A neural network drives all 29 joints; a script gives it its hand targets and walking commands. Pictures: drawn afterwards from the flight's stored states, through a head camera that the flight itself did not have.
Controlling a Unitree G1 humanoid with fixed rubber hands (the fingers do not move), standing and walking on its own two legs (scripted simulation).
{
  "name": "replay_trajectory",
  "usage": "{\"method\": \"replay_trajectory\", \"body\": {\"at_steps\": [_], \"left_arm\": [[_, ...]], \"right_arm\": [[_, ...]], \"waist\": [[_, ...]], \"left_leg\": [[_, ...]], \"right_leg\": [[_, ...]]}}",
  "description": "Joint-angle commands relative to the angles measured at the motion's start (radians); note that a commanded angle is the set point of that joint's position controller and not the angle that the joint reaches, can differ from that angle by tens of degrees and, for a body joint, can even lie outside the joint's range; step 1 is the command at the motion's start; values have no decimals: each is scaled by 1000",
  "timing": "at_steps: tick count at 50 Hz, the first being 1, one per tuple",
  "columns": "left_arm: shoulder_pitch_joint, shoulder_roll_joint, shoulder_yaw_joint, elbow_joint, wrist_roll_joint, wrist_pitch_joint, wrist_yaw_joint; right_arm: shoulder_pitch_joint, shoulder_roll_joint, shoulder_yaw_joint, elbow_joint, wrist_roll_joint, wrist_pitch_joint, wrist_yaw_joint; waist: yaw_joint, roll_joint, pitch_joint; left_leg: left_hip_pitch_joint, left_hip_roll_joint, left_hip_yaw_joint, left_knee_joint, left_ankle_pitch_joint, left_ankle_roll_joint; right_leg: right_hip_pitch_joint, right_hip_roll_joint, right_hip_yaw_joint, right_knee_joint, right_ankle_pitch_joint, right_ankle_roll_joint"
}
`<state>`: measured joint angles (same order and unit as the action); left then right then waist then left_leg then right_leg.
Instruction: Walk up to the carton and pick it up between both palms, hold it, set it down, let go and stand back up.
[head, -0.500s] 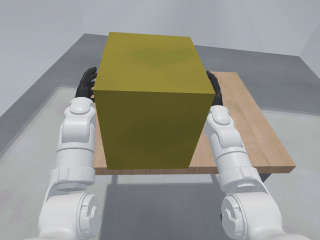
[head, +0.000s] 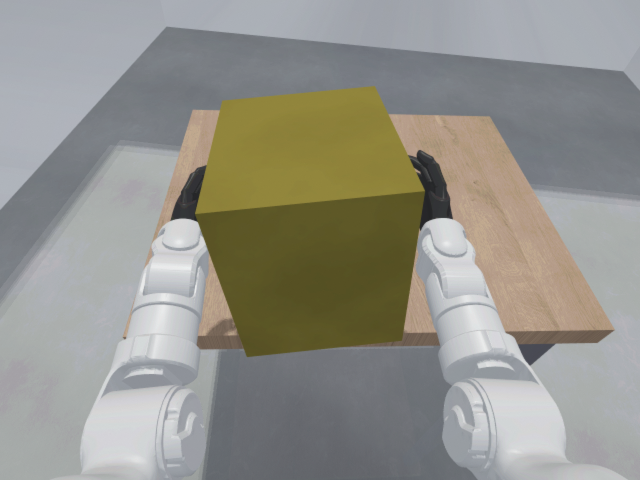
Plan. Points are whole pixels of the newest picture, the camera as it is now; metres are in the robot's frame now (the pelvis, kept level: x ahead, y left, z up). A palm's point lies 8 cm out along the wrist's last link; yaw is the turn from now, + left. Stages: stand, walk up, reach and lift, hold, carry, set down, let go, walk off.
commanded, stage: set down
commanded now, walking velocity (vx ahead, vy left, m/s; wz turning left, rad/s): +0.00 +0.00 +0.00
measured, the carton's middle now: (311, 219) +0.44 -0.02 +0.08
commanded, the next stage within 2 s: none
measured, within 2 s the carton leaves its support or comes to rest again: neither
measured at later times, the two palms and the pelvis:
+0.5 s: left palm (180, 249) +0.39 +0.15 +0.08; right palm (422, 235) +0.38 -0.16 +0.11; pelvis -0.01 +0.01 +0.00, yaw +0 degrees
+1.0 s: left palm (203, 233) +0.43 +0.12 +0.08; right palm (434, 220) +0.41 -0.18 +0.11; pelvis +0.00 -0.01 +0.00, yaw +1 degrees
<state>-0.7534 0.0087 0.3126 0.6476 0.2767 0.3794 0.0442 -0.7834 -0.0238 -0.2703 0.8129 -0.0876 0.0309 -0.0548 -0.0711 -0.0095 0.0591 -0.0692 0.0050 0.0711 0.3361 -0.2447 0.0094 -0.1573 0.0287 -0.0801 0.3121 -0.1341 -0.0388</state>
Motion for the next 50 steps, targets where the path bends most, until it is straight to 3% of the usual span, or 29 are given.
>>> {"method": "replay_trajectory", "body": {"at_steps": [1,4,9,12,15,18,20,23,25,27,30,32,33,35,36,37,39,42,44,47,50], "left_arm": [[-788,-624,-479,-467,-213,-208,-45],[-674,-609,-467,-386,-175,-186,-37],[-517,-494,-284,-173,-59,-61,-102],[-457,-459,-183,-72,1,1,-138],[-522,-485,-193,-122,-4,12,-140],[-665,-560,-292,-214,-46,-34,-104],[-800,-629,-408,-294,-99,-103,-60],[-901,-690,-512,-303,-159,-219,1],[-883,-683,-501,-236,-161,-265,18],[-852,-615,-388,-101,-115,-267,12],[-735,-512,-195,72,-34,-216,-35],[-636,-409,-20,215,17,-153,-87],[-577,-350,83,305,45,-122,-113],[-551,-252,224,395,79,-95,-160],[-550,-243,262,397,93,-93,-175],[-572,-241,270,361,98,-103,-180],[-641,-310,181,209,72,-156,-173],[-904,-459,-67,-4,-15,-307,-114],[-1017,-524,-216,-97,-76,-411,-61],[-954,-517,-246,-44,-69,-466,-21],[-849,-500,-207,98,-53,-437,-34]], "right_arm": [[-784,628,445,-353,81,-152,100],[-691,577,392,-313,51,-148,97],[-585,414,242,-59,20,-71,98],[-532,343,190,58,12,-22,110],[-570,320,150,61,3,-25,128],[-654,349,115,12,-18,-75,155],[-717,384,105,-45,-24,-140,174],[-796,426,77,-76,-70,-229,196],[-775,429,52,-47,-115,-256,199],[-752,404,-20,5,-170,-243,200],[-687,392,-34,67,-193,-159,212],[-631,392,-35,121,-213,-70,213],[-593,390,-19,158,-219,-24,214],[-608,362,1,163,-215,40,207],[-610,361,7,138,-212,56,200],[-636,372,12,95,-205,56,195],[-647,447,5,11,-207,17,190],[-710,554,-11,-60,-232,-106,200],[-744,599,8,-62,-246,-187,206],[-640,604,-27,4,-282,-225,195],[-591,589,-41,33,-274,-210,184]], "waist": [[23,51,-1073],[9,42,-940],[-28,10,-441],[-37,4,-238],[-32,58,-290],[-15,155,-481],[-9,230,-711],[15,248,-1006],[28,223,-1044],[24,147,-884],[36,16,-477],[53,-125,-178],[76,-198,-56],[114,-304,-30],[116,-316,-73],[119,-311,-151],[82,-240,-341],[17,-40,-787],[12,69,-1115],[26,124,-1175],[10,98,-979]], "left_leg": [[-127,-38,-47,57,617,-90],[-207,-40,-46,22,562,-84],[-48,-18,-35,-31,474,-85],[-65,-12,-30,-70,379,-70],[26,3,-36,-56,426,-88],[168,28,-48,1,559,-137],[231,43,-59,56,677,-178],[265,57,-64,116,787,-202],[221,58,-58,126,773,-201],[123,44,-33,73,574,-165],[-51,26,-1,-64,209,-78],[-223,3,20,-168,-78,7],[-306,-11,30,-197,-138,46],[-366,-28,30,-212,-170,82],[-372,-31,28,-212,-170,86],[-353,-29,23,-206,-138,80],[-307,-28,14,-180,-48,52],[-245,-19,8,-113,134,-12],[-199,-17,11,-53,276,-49],[-231,-21,31,-24,301,-63],[-267,-21,32,-20,295,-63]], "right_leg": [[645,-41,37,186,1006,92],[645,-54,45,183,991,84],[502,-35,3,86,693,100],[426,-30,-13,48,538,98],[320,-11,-41,21,387,75],[183,15,-71,-7,265,35],[97,25,-81,-5,266,13],[-11,33,-78,-46,276,-19],[-33,31,-71,-72,281,-31],[5,16,-64,-75,249,-20],[177,-12,-51,-28,185,48],[326,-45,-16,-29,104,84],[379,-63,5,-25,76,109],[426,-91,42,-20,89,146],[443,-102,60,-22,92,159],[459,-107,68,-15,133,165],[512,-106,70,13,268,161],[509,-65,26,106,538,118],[477,-45,14,136,650,90],[431,-40,14,121,601,69],[452,-49,16,122,663,73]]}}
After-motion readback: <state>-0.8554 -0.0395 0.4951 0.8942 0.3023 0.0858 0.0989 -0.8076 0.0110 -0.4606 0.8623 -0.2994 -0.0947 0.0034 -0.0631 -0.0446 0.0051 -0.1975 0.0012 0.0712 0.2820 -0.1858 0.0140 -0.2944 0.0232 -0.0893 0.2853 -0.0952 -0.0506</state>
